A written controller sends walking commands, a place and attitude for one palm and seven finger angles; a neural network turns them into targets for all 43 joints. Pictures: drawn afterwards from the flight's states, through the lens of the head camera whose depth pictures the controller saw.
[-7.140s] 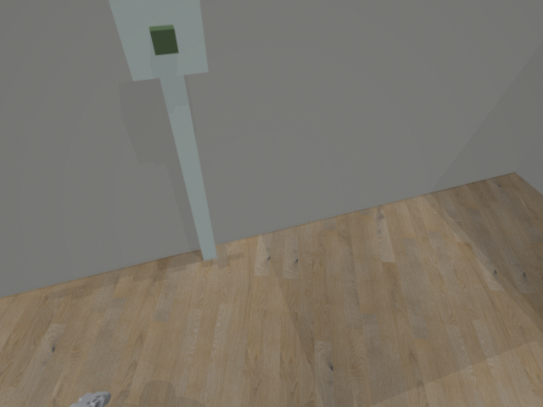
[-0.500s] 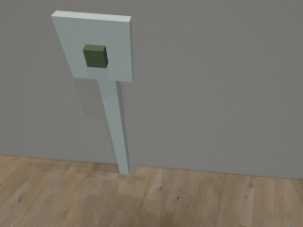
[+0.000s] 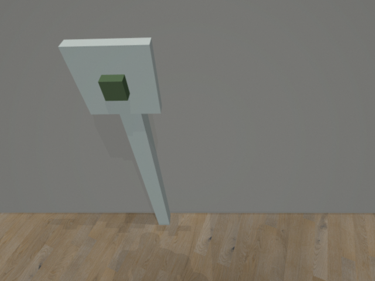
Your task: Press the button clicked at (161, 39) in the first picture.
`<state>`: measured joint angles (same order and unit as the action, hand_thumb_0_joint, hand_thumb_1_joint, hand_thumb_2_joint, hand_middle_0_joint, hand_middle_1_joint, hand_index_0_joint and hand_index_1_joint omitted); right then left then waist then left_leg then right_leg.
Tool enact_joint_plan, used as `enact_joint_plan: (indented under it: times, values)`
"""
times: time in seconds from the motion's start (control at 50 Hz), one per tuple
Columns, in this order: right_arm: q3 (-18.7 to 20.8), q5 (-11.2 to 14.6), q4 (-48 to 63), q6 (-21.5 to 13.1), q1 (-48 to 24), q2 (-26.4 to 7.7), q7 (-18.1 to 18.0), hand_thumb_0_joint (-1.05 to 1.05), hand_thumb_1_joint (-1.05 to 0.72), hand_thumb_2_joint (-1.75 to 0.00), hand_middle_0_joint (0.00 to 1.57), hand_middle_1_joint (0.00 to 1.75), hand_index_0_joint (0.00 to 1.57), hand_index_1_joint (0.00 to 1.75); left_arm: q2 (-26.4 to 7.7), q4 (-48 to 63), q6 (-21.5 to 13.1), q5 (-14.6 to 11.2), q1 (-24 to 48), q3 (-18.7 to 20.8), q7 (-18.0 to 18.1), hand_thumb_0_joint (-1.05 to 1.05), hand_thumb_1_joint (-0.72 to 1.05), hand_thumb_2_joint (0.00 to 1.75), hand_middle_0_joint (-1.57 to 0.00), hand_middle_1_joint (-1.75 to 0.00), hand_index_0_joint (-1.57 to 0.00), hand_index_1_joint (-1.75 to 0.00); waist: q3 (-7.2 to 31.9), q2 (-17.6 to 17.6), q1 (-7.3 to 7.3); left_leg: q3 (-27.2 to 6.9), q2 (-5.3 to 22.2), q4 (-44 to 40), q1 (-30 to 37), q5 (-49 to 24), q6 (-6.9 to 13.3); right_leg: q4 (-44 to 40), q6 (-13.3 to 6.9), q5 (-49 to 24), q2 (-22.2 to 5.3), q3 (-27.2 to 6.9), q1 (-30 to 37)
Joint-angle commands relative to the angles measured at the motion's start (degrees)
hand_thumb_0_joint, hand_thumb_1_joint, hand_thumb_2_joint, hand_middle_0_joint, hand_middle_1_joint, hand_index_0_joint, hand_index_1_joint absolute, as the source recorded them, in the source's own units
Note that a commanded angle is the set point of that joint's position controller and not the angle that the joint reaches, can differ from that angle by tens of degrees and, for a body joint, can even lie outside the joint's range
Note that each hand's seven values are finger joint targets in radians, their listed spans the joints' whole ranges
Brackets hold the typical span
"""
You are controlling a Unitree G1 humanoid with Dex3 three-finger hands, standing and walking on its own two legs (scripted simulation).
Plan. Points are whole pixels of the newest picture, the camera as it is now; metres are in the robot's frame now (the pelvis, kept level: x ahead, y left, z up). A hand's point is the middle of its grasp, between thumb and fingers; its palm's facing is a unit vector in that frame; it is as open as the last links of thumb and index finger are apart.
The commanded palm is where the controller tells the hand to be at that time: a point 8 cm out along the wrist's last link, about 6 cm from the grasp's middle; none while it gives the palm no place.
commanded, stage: look again from close up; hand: left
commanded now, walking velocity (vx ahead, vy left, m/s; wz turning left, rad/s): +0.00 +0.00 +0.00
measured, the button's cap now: (115, 87) +0.47 +0.19 +0.18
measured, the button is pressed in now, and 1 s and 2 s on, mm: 0 0 0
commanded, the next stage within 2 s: shuffle to correct the standing spot in 0.50 s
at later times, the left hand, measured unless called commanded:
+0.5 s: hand out of the picture +0.03 +0.13 -0.17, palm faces +0.01 -0.98 -0.21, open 7.3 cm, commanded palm none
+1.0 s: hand out of the picture +0.03 +0.13 -0.18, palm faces +0.03 -0.97 -0.23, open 7.3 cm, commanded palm none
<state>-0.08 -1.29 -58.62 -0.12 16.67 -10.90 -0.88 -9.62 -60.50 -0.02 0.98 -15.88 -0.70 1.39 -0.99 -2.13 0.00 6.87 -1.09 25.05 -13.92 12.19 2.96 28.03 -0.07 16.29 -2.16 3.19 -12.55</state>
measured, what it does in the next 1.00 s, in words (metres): shifts its weight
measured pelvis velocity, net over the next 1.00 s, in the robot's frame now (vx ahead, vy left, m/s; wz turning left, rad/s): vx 0.02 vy -0.05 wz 0.01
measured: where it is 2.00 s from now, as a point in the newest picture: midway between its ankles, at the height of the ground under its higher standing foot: outside the picture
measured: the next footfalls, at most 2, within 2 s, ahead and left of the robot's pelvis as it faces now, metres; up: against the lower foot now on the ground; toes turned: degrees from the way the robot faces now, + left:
none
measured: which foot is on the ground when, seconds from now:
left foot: down 0.00-1.00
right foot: down 0.00-1.00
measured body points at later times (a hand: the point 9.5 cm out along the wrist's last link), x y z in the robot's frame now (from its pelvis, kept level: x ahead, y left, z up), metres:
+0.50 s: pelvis +0.04 -0.04 +0.00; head +0.06 -0.05 +0.45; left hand +0.03 +0.19 -0.15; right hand +0.04 -0.25 -0.17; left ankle +0.01 +0.09 -0.74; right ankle -0.02 -0.12 -0.74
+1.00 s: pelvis +0.02 -0.05 -0.01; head +0.04 -0.05 +0.44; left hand +0.03 +0.19 -0.16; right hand +0.06 -0.28 -0.17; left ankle +0.02 +0.09 -0.74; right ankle -0.02 -0.12 -0.74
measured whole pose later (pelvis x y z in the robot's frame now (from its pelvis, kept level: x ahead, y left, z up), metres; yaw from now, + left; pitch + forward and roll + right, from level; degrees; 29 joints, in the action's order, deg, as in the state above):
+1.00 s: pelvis +0.02 -0.05 -0.01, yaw +0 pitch -1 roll +1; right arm 1.3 -0.8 -60.7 1.5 11.5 -9.9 -2.0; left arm -9.5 -61.1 0.4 1.2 -14.7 0.5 2.3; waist -3.3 -0.1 0.5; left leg 3.4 2.4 31.1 -13.7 15.8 -1.1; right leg 31.9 -4.4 20.6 1.7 5.2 -10.8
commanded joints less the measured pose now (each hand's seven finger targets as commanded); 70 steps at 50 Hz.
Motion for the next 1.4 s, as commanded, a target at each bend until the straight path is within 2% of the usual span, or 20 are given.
enact_joint_plan:
  times: [0.0, 0.14, 0.26, 0.58, 0.66, 0.72, 0.76, 0.8, 0.86, 0.9, 0.94, 0.98, 1.02, 1.12, 1.14, 1.16, 1.2, 1.24, 1.34, 1.38]
  values:
    - [0.54, 0.36, 1.05, -1.80, 1.49, -4.57, -0.25, 0.00, -0.90, -0.90, 0.20, 0.30, 0.20, 0.30, -5.86, 1.14, -1.40, -0.30, -1.92, 0.86, 0.41, 0.00, 0.90, 0.90, -0.20, -0.30, -0.20, -0.30, 0.37, 2.85, 0.24, -8.50, 7.46, -5.61, 2.72, -3.94, 0.11, -5.54, -2.24, -4.97, -4.29, -5.46, -0.32]
    - [0.14, 0.47, -2.27, -1.83, 2.68, -3.47, -0.59, 0.00, -0.90, -0.90, 0.20, 0.30, 0.20, 0.30, -5.56, -1.05, -1.57, -0.33, -2.28, 0.76, 0.67, 0.00, 0.90, 0.90, -0.20, -0.30, -0.20, -0.30, -1.30, 1.86, 0.22, -7.75, 7.47, -4.60, 3.46, -8.03, -0.28, -5.73, -2.42, -8.76, -4.13, -5.25, 0.82]
    - [0.02, 0.47, -3.75, -1.69, 2.53, -2.93, -0.83, 0.00, -0.90, -0.90, 0.20, 0.30, 0.20, 0.30, -4.92, -2.28, -1.72, -0.35, -3.05, 0.64, 0.77, 0.00, 0.90, 0.90, -0.20, -0.30, -0.20, -0.30, -2.06, 2.99, 0.22, -7.01, 7.43, -3.88, 4.38, -9.05, -0.69, -6.29, -2.57, -12.19, -4.45, -5.53, 0.96]
    - [-0.07, 0.55, -5.26, -1.35, 1.44, -2.21, -1.42, 0.00, -0.90, -0.90, 0.20, 0.30, 0.20, 0.30, -4.92, -3.46, -2.02, -0.40, -4.89, 0.93, 1.16, 0.00, 0.90, 0.90, -0.20, -0.30, -0.20, -0.30, -0.77, 3.03, 0.31, -5.29, 7.34, -2.00, 6.61, -11.89, -1.77, -6.72, -2.27, -24.68, -5.06, -5.73, 4.35]
    - [0.52, 0.86, -4.00, -0.88, 0.59, -2.75, -1.80, 0.00, -0.90, -0.90, 0.20, 0.30, 0.20, 0.30, -6.27, -1.92, -1.45, -0.37, -4.53, 1.75, 1.73, 0.00, 0.90, 0.90, -0.20, -0.30, -0.20, -0.30, -0.34, 2.29, 0.54, -4.79, 7.84, -0.60, 6.35, -18.94, -2.27, -3.63, -1.95, -34.91, -6.01, -6.30, 4.74]
    - [1.31, 0.69, -2.67, -0.03, 0.16, -3.33, -1.96, 0.00, -0.90, -0.90, 0.20, 0.30, 0.20, 0.30, -7.30, -0.95, -0.91, -0.24, -4.94, 2.65, 1.98, 0.00, 0.90, 0.90, -0.20, -0.30, -0.20, -0.30, 1.07, 2.65, 0.79, -3.58, 7.71, 2.16, 5.53, -19.20, -2.69, -1.26, -2.41, -39.57, -7.03, -7.36, 5.09]
    - [1.81, 0.66, -1.52, 0.49, -0.14, -3.79, -1.91, 0.00, -0.90, -0.90, 0.20, 0.30, 0.20, 0.30, -8.11, -0.20, -0.58, -0.11, -4.87, 3.14, 2.07, 0.00, 0.90, 0.90, -0.20, -0.30, -0.20, -0.30, 1.75, 4.25, 0.95, -2.62, 7.13, 4.66, 3.56, -17.75, -3.04, -0.23, -2.49, -43.34, -7.89, -7.95, 6.13]
    - [2.23, 0.62, -0.25, 1.09, -0.98, -3.62, -1.82, 0.00, -0.90, -0.90, 0.20, 0.30, 0.20, 0.30, -8.94, 0.42, -0.25, 0.04, -5.34, 3.71, 2.09, 0.00, 0.90, 0.90, -0.20, -0.30, -0.20, -0.30, 1.79, 6.63, 1.42, -2.08, 5.74, 7.98, -0.08, -10.31, -3.50, -0.23, -4.09, -46.87, -10.03, -10.03, 7.41]
    - [2.22, 0.78, 0.48, 1.33, -2.42, -1.91, -1.44, 0.00, -0.90, -0.90, 0.20, 0.30, 0.20, 0.30, -7.81, 0.71, -0.20, 0.29, -4.31, 3.08, 1.93, 0.00, 0.90, 0.90, -0.20, -0.30, -0.20, -0.30, 0.79, 9.96, 1.34, -3.44, 3.83, 10.86, -3.56, 8.90, -3.65, -4.10, -8.31, -40.24, -12.75, -13.20, 6.54]
    - [2.09, 0.71, 0.42, 1.32, -2.66, -1.59, -1.09, 0.00, -0.90, -0.90, 0.20, 0.30, 0.20, 0.30, -7.45, 1.59, -0.41, 0.42, -2.19, 2.72, 1.62, 0.00, 0.90, 0.90, -0.20, -0.30, -0.20, -0.30, -1.01, 9.42, 0.58, -4.55, 4.33, 9.68, -1.77, 9.73, -3.55, -6.79, -9.52, -27.52, -12.61, -13.31, 1.45]
    - [1.76, 0.71, -1.02, 0.72, 0.50, -1.46, -0.74, 0.00, -0.90, -0.90, 0.20, 0.30, 0.20, 0.30, -7.57, 2.36, -0.71, 0.23, 1.08, 2.62, 1.23, 0.00, 0.90, 0.90, -0.20, -0.30, -0.20, -0.30, -1.26, 7.97, -1.32, -5.29, 4.97, 1.62, 5.15, 1.35, -2.91, -7.28, -6.80, -12.41, -8.93, -10.34, -4.02]
    - [1.45, 0.18, -1.97, -0.45, 0.85, -3.39, -0.85, 0.00, -0.90, -0.90, 0.20, 0.30, 0.20, 0.30, -5.93, 2.27, -0.92, -0.18, 0.58, 2.24, 0.73, 0.00, 0.90, 0.90, -0.20, -0.30, -0.20, -0.30, -1.78, 1.10, -0.44, -8.71, 8.13, -1.88, 7.13, -6.68, -1.04, -6.71, -3.41, -4.25, -3.47, -6.97, -5.07]
    - [1.09, 0.13, -2.33, -0.74, -1.17, -3.70, -0.70, 0.00, -0.90, -0.90, 0.20, 0.30, 0.20, 0.30, -5.65, 0.97, -0.79, -0.18, -0.62, 2.11, 0.50, 0.00, 0.90, 0.90, -0.20, -0.30, -0.20, -0.30, -3.64, -2.46, 0.84, -10.16, 8.71, -4.72, 2.08, -0.67, -0.33, -7.57, -2.48, 1.29, -2.48, -5.86, -1.44]
    - [0.43, 0.25, -3.18, -1.17, 0.62, -2.57, -0.97, 0.00, -0.90, -0.90, 0.20, 0.30, 0.20, 0.30, -5.15, -0.89, -1.25, -0.31, -2.50, 1.52, 0.24, 0.00, 0.90, 0.90, -0.20, -0.30, -0.20, -0.30, -4.09, 0.15, 0.76, -8.64, 7.47, -4.64, 2.48, -2.77, -1.07, -9.12, -2.97, -1.56, -3.51, -6.40, -0.05]
    - [1.33, 0.36, 4.05, -0.18, -3.76, -9.70, -0.66, 0.00, -0.90, -0.90, 0.20, 0.30, 0.20, 0.30, -13.57, 3.33, -2.10, 0.60, -2.12, 1.32, 0.57, 0.00, 0.90, 0.90, -0.20, -0.30, -0.20, -0.30, -11.29, -0.89, -0.93, -8.98, 4.77, 2.63, -1.30, -4.68, -1.65, -10.44, -1.75, -12.00, -4.16, -6.54, -4.13]
    - [1.75, -0.03, 4.62, -1.00, -2.46, -6.97, -0.77, 0.00, -0.90, -0.90, 0.20, 0.30, 0.20, 0.30, -11.44, 3.15, -2.49, -0.16, -2.52, 2.76, 1.10, 0.00, 0.90, 0.90, -0.20, -0.30, -0.20, -0.30, -1.09, 3.12, -0.09, -7.41, 5.34, 4.82, -1.07, -1.09, -1.64, -8.20, -2.02, -14.45, -8.10, -10.36, 0.67]
    - [1.89, -0.03, 3.46, -1.47, -0.55, -6.39, -0.92, 0.00, -0.90, -0.90, 0.20, 0.30, 0.20, 0.30, -11.16, 3.48, -3.02, -0.22, -2.29, 2.64, 1.28, 0.00, 0.90, 0.90, -0.20, -0.30, -0.20, -0.30, 4.86, 6.97, -0.33, -7.17, 3.96, 5.76, -1.73, -1.42, -1.49, -5.92, -4.15, -28.72, -9.45, -9.76, 8.31]
    - [2.13, 0.12, 3.95, -1.44, 0.12, -6.58, -0.84, 0.00, -0.90, -0.90, 0.20, 0.30, 0.20, 0.30, -11.33, 4.64, -2.76, -0.10, -2.09, 2.84, 1.25, 0.00, 0.90, 0.90, -0.20, -0.30, -0.20, -0.30, 6.32, 8.04, -0.31, -6.36, 3.60, 4.97, -2.08, -1.37, -1.31, -3.64, -4.87, -33.74, -9.07, -8.62, 10.79]
    - [2.83, 0.38, 3.47, -1.67, -1.59, -9.50, -1.06, 0.00, -0.90, -0.90, 0.20, 0.30, 0.20, 0.30, -11.40, 5.42, -1.76, -0.28, -0.23, 2.93, 1.09, 0.00, 0.90, 0.90, -0.20, -0.30, -0.20, -0.30, 2.63, -0.50, -0.02, -9.32, 7.20, 2.23, 3.53, -16.46, 0.37, -2.36, -3.31, -19.64, -4.56, -4.16, 3.77]
    - [2.86, 0.36, 3.23, -1.58, -2.57, -10.43, -1.01, 0.00, -0.90, -0.90, 0.20, 0.30, 0.20, 0.30, -11.84, 5.28, -1.46, -0.34, 0.59, 2.92, 0.93, 0.00, 0.90, 0.90, -0.20, -0.30, -0.20, -0.30, 0.00, 0.08, 0.05, -10.10, 7.71, 0.61, 1.66, -14.07, 0.60, -3.43, -2.88, -13.86, -4.04, -3.85, 2.98]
